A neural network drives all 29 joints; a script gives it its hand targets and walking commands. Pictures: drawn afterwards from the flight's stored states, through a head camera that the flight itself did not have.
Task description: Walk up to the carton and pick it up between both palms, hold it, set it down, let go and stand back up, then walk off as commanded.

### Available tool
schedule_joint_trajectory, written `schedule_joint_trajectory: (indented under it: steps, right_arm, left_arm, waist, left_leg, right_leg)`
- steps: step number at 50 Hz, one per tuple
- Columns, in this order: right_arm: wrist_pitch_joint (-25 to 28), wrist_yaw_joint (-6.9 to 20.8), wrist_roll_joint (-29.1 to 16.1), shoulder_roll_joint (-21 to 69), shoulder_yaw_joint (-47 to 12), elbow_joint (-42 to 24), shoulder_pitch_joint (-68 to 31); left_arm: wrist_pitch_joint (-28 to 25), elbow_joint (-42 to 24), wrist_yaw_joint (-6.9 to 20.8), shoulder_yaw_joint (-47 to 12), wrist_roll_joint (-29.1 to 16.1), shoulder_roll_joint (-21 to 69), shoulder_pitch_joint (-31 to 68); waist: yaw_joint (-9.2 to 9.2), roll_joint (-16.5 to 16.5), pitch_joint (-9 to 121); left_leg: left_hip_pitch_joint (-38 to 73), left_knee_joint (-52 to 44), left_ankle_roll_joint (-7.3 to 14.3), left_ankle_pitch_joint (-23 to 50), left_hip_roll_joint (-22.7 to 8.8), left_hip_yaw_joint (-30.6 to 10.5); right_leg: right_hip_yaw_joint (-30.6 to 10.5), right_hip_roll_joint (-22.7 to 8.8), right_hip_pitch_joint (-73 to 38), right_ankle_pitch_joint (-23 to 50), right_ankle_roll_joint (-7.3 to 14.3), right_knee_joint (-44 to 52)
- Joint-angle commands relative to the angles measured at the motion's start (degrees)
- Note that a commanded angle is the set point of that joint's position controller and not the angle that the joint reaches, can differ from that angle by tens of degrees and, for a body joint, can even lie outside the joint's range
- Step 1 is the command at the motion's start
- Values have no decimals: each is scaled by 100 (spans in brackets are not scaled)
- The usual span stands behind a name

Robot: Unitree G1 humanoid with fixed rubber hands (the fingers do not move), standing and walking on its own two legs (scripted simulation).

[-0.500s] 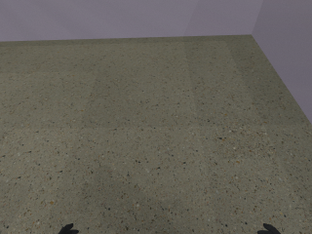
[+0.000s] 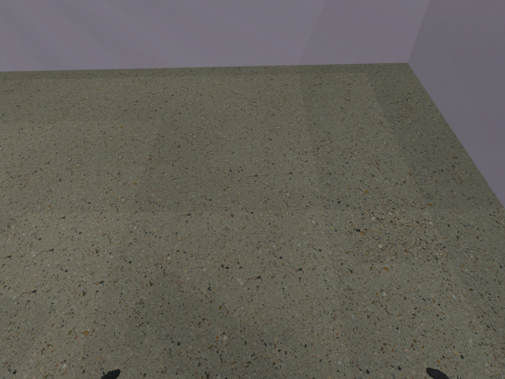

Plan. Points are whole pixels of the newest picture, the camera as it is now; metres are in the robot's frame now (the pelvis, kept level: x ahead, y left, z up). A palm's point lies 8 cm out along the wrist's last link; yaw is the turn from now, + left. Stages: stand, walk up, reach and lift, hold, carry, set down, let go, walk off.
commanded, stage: stand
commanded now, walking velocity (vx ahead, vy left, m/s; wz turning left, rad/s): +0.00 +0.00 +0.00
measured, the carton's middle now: out of the picture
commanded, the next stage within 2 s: walk up in 0.52 s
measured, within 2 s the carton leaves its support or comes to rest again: neither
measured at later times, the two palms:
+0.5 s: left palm out of the picture +0.09 +0.29 -0.11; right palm out of the picture +0.09 -0.28 -0.11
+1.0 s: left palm out of the picture +0.06 +0.40 -0.12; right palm out of the picture +0.14 -0.27 -0.12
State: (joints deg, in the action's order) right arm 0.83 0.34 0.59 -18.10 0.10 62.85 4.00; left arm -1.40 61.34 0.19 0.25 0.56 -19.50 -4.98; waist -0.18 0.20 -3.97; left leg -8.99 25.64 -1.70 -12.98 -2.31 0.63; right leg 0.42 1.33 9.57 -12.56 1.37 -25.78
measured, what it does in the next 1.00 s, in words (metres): lifts its left foot, turning left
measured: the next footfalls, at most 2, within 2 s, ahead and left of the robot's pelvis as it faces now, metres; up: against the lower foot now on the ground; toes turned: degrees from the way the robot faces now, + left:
left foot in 1.02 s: +0.01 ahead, +0.19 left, +0.00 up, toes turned +21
right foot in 1.28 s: +0.08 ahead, +0.04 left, +0.00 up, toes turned +28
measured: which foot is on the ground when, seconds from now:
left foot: down 0.00-0.78, up 0.80-1.00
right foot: down 0.00-1.00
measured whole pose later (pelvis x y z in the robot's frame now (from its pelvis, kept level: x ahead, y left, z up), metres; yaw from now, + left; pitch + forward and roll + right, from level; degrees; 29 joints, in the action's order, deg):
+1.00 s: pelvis -0.02 +0.04 -0.03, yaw +17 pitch -3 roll -5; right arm -5.3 6.6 3.1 -25.1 7.8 44.5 10.6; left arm -0.8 50.8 -2.3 5.9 1.3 -24.9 0.2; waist -4.1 -3.0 -11.6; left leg -24.6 51.1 1.7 -24.1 -7.0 -2.0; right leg 15.5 -5.9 14.9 -21.5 -1.4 -41.0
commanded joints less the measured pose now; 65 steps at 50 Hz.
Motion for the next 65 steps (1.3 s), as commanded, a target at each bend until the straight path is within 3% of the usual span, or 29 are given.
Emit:
schedule_joint_trajectory:
  steps: [1, 4, 6, 11, 14, 16, 17, 20, 21, 26, 31, 35, 36, 37, 39, 41, 45, 49, 50, 51, 52, 53, 54, 57, 58, 60, 63, 64, 65]
  right_arm:
    - [51, -83, -36, -1188, 242, -308, -160]
    - [109, -73, 17, -1284, 225, -331, -376]
    - [164, -73, -15, -1188, 214, -302, -355]
    - [89, -50, 38, -1188, 187, -286, -169]
    - [110, -43, -3, -1021, 144, -282, -186]
    - [131, -40, 22, -1232, 199, -271, -264]
    - [136, -29, 27, -1262, 204, -249, -319]
    - [139, -37, 14, -1277, 218, -231, -163]
    - [123, -67, 1, -1183, 192, -200, -290]
    - [98, -27, 25, -1173, 203, -251, -129]
    - [75, -84, -5, -1174, 228, -254, -364]
    - [103, -71, -4, -1188, 271, -265, -221]
    - [-153, 169, 160, -1888, 516, -943, -41]
    - [-283, 230, 94, -1682, 537, -1108, -19]
    - [-410, 350, 246, -1416, 562, -1460, -114]
    - [-514, 444, 339, -1355, 624, -1881, -18]
    - [-487, 627, 263, -1641, 965, -2195, 377]
    - [-498, 606, 220, -1600, 1090, -2405, 1380]
    - [-471, 596, 245, -1569, 1096, -2333, 1689]
    - [-463, 579, 329, -1915, 1190, -2161, 2145]
    - [-452, 523, 431, -2370, 1324, -2294, 1916]
    - [-424, 573, 423, -2663, 1241, -2656, 1197]
    - [-455, 616, 310, -2577, 1138, -2690, 1071]
    - [-469, 431, 372, -2254, 1079, -3059, 622]
    - [-435, 399, 307, -2101, 1042, -3114, 615]
    - [-442, 429, 325, -1862, 967, -3253, 666]
    - [-507, 524, 333, -1576, 945, -3434, 687]
    - [-497, 545, 251, -1400, 870, -3476, 430]
    - [-474, 533, 194, -1160, 787, -3718, 346]
  left_arm:
    - [-175, -277, -52, 251, 44, -1291, 310]
    - [-94, -264, -56, 265, -56, -1298, 305]
    - [-134, -329, -54, 222, -36, -1228, 372]
    - [-108, -235, -58, 164, -39, -1060, 117]
    - [-141, -215, -55, 199, -49, -1092, 99]
    - [-157, -204, -43, 201, -57, -1159, 216]
    - [-138, -240, -55, 256, -57, -1179, 193]
    - [-89, -194, -63, 251, -83, -1231, 122]
    - [-85, -178, -83, 286, -64, -1260, 333]
    - [-92, -145, -86, 194, -28, -1050, 100]
    - [-110, -298, -52, 140, -27, -988, 247]
    - [-131, -205, -56, 188, 17, -1106, 270]
    - [-60, -449, -93, 641, -149, -1822, 243]
    - [20, -549, -141, 714, -145, -1891, -17]
    - [57, -760, -261, 752, -75, -2012, -158]
    - [62, -1048, -342, 824, -17, -1953, 28]
    - [-11, -1315, -357, 891, 30, -1844, 421]
    - [-8, -1577, -257, 970, 87, -1989, 790]
    - [18, -1573, -237, 930, 68, -1917, 814]
    - [84, -1682, -238, 900, 85, -1787, 905]
    - [134, -1726, -249, 788, 60, -1270, 455]
    - [108, -1942, -288, 716, -65, -1367, 694]
    - [24, -1875, -317, 725, -61, -1614, 836]
    - [-33, -1469, -352, 793, -152, -1796, -189]
    - [-32, -1381, -386, 821, -186, -1838, -547]
    - [-90, -1405, -422, 759, -194, -1722, -832]
    - [-135, -1420, -516, 862, -125, -1694, -1341]
    - [-166, -1399, -537, 952, -102, -1855, -1580]
    - [-147, -1391, -556, 1089, 5, -2333, -1931]
  waist:
    - [-101, 182, 603]
    - [-4, -229, 420]
    - [1, 208, 422]
    - [14, -235, 509]
    - [5, 87, 443]
    - [63, -129, 481]
    - [44, 233, 574]
    - [39, -229, 531]
    - [58, 105, 584]
    - [-97, -291, 522]
    - [54, 146, 442]
    - [-51, -2, 543]
    - [75, -247, 85]
    - [102, 261, -14]
    - [253, 906, 411]
    - [172, 686, 571]
    - [21, 290, 575]
    - [-503, 1194, 1097]
    - [-623, 892, 983]
    - [-1016, 95, 1074]
    - [-874, -1683, 758]
    - [-766, -2698, 561]
    - [-793, -2540, 359]
    - [-168, -1256, 731]
    - [-76, -1123, 889]
    - [-172, -1687, 1227]
    - [-5, -998, 1313]
    - [280, -472, 1368]
    - [599, 913, 1480]
  left_leg:
    - [299, -652, 298, 509, -500, -374]
    - [65, -719, 309, 415, -530, -399]
    - [72, -738, 356, 366, -537, -467]
    - [160, -728, 314, 411, -524, -345]
    - [199, -860, 349, 540, -534, -431]
    - [119, -883, 363, 553, -478, -401]
    - [160, -818, 362, 667, -525, -375]
    - [240, -932, 323, 739, -509, -369]
    - [207, -922, 299, 806, -568, -470]
    - [337, -919, 239, 541, -494, -343]
    - [336, -919, 287, 649, -549, -428]
    - [407, -880, 292, 733, -521, -402]
    - [-1292, -43, 566, 2424, -89, -828]
    - [-1609, 271, 471, 1940, -49, -529]
    - [-1861, 1723, 366, -980, -40, -155]
    - [-2048, 3075, 287, -1533, -302, -559]
    - [-2170, 3039, 245, -1213, -775, -769]
    - [-1234, 2067, 419, -991, -592, -123]
    - [-444, 1517, 507, -536, -353, 162]
    - [527, 925, 746, -227, -110, -193]
    - [681, 112, 1180, 657, -675, -1864]
    - [-59, -1157, 1721, 1125, -1056, -3897]
    - [-576, -1481, 2175, 1082, -1218, -4427]
    - [467, -7, 1640, 2728, -644, -2499]
    - [697, 275, 1554, 2818, -530, -2463]
    - [529, 383, 1612, 2718, -431, -2462]
    - [-310, 759, 1404, 2822, -240, -2229]
    - [-1274, 1258, 1090, 2573, 45, -1845]
    - [-2437, 2275, 567, 763, 699, -1108]
  right_leg:
    - [-624, -763, 39, 745, 45, 810]
    - [-713, -833, -1, 607, 90, 865]
    - [-646, -853, -72, 870, 65, 908]
    - [-735, -862, -139, 751, 47, 999]
    - [-689, -802, -126, 871, 26, 886]
    - [-729, -811, -219, 847, 23, 946]
    - [-652, -851, -307, 1099, 51, 941]
    - [-697, -829, -229, 1040, 46, 805]
    - [-588, -732, -263, 824, 12, 837]
    - [-605, -777, -101, 809, -34, 976]
    - [-521, -755, -95, 898, -61, 965]
    - [-547, -785, -158, 1040, -32, 936]
    - [-186, -713, -869, 1335, 104, 77]
    - [-315, -1047, -1009, 1768, 414, 37]
    - [-879, -2327, -1137, 3305, 1126, 310]
    - [-899, -3007, -622, 2785, 1559, 652]
    - [-513, -2901, -436, 1571, 1504, 203]
    - [400, -2644, -330, 2733, 1069, -721]
    - [831, -2232, 408, 2136, 799, -1169]
    - [927, -1760, 1394, 616, 437, -2321]
    - [1432, -681, 2540, -2175, 3, -3566]
    - [817, 237, 2860, -3278, -145, -4084]
    - [468, 229, 2431, -3274, -123, -4380]
    - [5, -320, 2487, -2228, -71, -3640]
    - [8, -376, 2398, -1917, -23, -3158]
    - [112, -233, 1536, -1722, -133, -2048]
    - [84, -20, 129, -673, -23, -447]
    - [-188, -270, -1040, -22, 56, 182]
    - [-1687, -1745, -1946, -354, 455, 926]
